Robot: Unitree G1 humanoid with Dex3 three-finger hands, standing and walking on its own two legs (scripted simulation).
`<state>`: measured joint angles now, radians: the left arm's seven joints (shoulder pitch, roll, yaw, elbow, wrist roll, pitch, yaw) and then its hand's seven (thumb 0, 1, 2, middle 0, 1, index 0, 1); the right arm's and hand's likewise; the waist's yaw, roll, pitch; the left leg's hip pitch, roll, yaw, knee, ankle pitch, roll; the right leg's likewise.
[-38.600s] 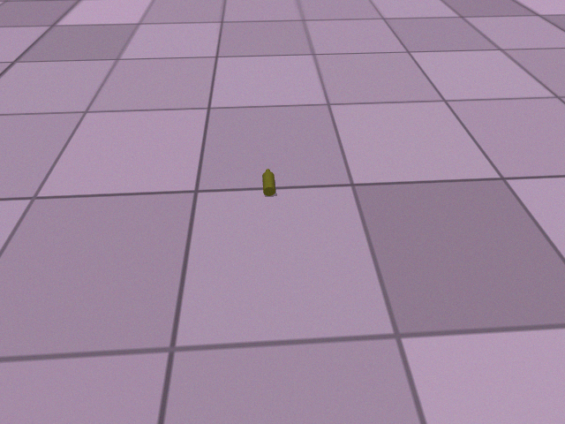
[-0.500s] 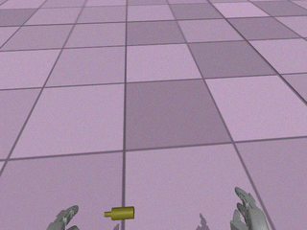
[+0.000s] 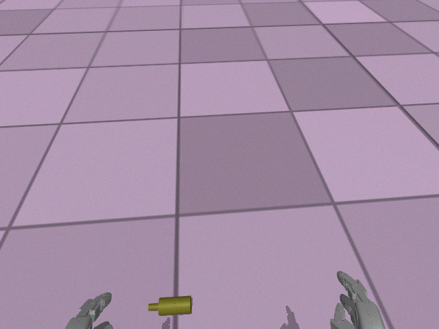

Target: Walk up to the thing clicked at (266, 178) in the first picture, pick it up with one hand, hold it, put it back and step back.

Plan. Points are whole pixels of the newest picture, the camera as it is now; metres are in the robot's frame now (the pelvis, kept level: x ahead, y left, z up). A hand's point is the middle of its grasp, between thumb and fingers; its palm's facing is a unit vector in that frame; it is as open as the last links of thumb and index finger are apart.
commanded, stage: home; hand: left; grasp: from above
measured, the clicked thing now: (169, 305) +0.40 +0.19 -0.68
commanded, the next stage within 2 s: stand in 0.40 s
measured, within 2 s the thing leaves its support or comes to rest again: neither
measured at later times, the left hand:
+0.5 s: hand out of the picture +0.16 +0.18 -0.04, palm faces +0.05 -0.98 -0.21, open 7.4 cm
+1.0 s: hand out of the picture +0.04 +0.24 -0.11, palm faces +0.05 -0.95 -0.32, open 7.4 cm
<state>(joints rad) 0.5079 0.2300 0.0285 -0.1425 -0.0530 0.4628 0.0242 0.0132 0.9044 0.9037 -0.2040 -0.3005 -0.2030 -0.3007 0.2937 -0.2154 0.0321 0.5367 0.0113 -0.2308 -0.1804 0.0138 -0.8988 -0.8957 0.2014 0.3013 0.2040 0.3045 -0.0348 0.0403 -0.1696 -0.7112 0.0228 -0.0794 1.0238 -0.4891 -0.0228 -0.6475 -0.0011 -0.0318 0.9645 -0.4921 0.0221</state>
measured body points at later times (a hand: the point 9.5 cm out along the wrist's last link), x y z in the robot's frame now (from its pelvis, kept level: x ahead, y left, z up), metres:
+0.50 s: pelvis +0.00 +0.00 +0.00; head +0.01 +0.01 +0.45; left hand +0.15 +0.23 -0.03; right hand +0.16 -0.24 -0.06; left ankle +0.01 +0.13 -0.68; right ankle -0.01 -0.14 -0.68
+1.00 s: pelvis +0.00 +0.01 +0.05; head +0.01 +0.02 +0.50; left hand +0.03 +0.29 -0.09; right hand +0.07 -0.27 -0.08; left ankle +0.01 +0.13 -0.68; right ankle -0.01 -0.14 -0.68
